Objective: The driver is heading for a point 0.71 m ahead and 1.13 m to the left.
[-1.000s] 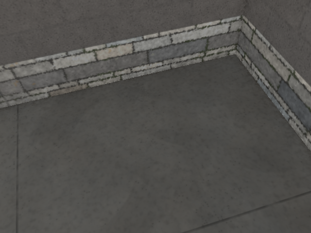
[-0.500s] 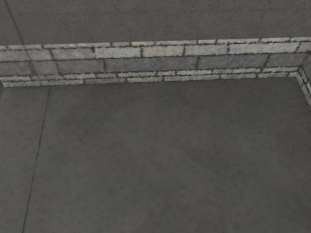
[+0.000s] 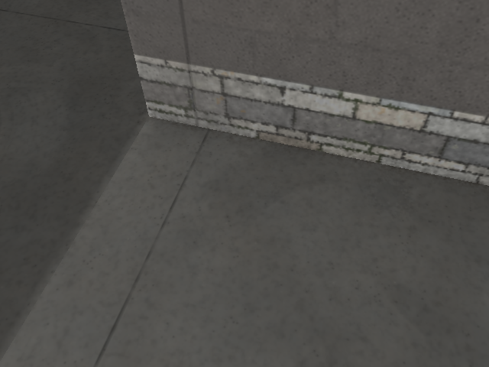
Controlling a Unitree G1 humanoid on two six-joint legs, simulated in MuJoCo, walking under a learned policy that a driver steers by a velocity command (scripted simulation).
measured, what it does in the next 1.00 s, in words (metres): steps on the spot, turning left: left foot, then right foot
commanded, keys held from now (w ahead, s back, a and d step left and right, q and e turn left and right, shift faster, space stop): q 0.70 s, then no key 0.30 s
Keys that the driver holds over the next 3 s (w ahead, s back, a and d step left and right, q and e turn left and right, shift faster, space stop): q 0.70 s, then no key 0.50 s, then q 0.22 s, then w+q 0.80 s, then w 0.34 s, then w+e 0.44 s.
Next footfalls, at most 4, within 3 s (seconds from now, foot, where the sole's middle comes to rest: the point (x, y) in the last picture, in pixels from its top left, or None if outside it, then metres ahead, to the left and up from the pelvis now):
0.06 left None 0.03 0.13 -0.78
0.54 right None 0.08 -0.08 -0.78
0.94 left None -0.05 0.14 -0.78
1.28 right None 0.06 -0.07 -0.78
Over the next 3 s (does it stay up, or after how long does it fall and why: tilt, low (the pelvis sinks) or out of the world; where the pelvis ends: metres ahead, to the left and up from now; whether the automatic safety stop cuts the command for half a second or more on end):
stays up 0.27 0.68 0.00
